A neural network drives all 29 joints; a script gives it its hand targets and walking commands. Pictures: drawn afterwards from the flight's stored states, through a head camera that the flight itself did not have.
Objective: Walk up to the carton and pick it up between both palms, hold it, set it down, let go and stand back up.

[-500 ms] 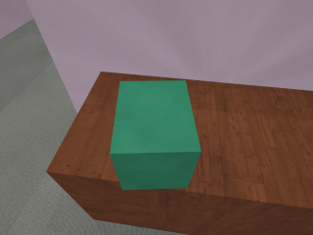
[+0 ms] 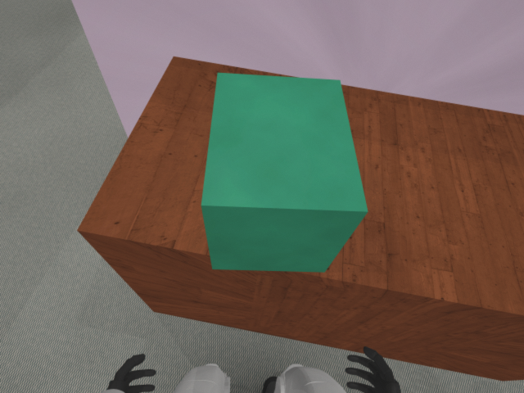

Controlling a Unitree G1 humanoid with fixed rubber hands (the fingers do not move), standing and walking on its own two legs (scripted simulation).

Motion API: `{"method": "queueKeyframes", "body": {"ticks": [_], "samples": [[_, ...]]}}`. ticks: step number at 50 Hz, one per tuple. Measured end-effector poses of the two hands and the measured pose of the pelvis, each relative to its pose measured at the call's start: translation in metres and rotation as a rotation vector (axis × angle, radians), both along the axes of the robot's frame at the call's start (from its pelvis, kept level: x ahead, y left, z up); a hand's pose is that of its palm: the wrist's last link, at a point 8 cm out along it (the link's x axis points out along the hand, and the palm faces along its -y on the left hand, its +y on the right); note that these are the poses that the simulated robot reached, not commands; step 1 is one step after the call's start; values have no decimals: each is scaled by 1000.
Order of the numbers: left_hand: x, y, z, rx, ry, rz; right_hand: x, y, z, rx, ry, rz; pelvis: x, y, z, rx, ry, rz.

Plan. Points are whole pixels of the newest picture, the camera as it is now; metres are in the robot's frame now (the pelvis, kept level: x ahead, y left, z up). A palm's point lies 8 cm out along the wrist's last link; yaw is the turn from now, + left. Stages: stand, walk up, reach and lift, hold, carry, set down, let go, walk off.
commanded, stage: reach and lift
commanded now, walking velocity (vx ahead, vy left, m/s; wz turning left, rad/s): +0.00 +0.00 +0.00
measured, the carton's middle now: (274, 177) +0.43 -0.01 +0.02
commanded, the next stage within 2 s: none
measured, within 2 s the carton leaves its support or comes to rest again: neither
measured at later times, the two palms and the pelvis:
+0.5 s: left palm out of the picture +0.11 +0.18 -0.06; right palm out of the picture +0.09 -0.22 -0.04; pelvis -0.03 -0.03 +0.02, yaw -1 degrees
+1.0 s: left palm (109, 390) +0.12 +0.20 -0.03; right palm (420, 377) +0.14 -0.21 -0.02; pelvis -0.02 -0.01 +0.03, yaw +5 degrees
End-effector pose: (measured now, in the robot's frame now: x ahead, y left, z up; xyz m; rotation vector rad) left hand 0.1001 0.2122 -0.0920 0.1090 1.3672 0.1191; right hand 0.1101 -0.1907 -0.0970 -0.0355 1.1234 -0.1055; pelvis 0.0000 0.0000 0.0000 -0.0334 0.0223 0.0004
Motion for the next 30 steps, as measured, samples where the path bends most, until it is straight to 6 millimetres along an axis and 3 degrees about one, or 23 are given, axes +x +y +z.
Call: {"method": "queueKeyframes", "body": {"ticks": [2, 4, 7, 12, 14, 16, 20, 25, 28, 30], "samples": [[-13, 13, -6, 45, 17, 10, 3, -3, -4, -2, -6, 53, -9, 1, -1, 15, 22, 3], [-15, 22, -11, 73, 10, 13, 14, -6, -10, 10, -27, 78, -17, 2, -4, 23, 53, 9], [9, 25, -10, 89, -86, 21, 39, -10, -15, 37, -99, 73, -26, 2, -11, 22, 88, 16], [77, -6, 20, -10, -348, -15, 64, -11, 0, 57, -211, 43, -31, -3, -12, 39, 84, 5], [95, -24, 37, -71, -418, -46, 60, -10, 15, 54, -229, 30, -30, -6, -4, 46, 49, -5], [99, -38, 53, -113, -453, -61, 48, -9, 32, 49, -233, 14, -28, -11, 5, 51, 2, -17], [76, -48, 63, -127, -436, -34, 14, -18, 52, 16, -228, -11, -23, -20, 18, 52, -76, -29], [15, -34, 31, -60, -279, 46, -23, -31, 54, -33, -170, -5, -27, -29, 20, 51, -130, -15], [-20, -18, 16, -24, -229, 90, -33, -27, 58, -31, -168, 0, -32, -34, 19, 54, -125, 8], [-32, -10, 14, 1, -260, 104, -32, -21, 61, -12, -199, -6, -35, -35, 18, 55, -112, 24]]}}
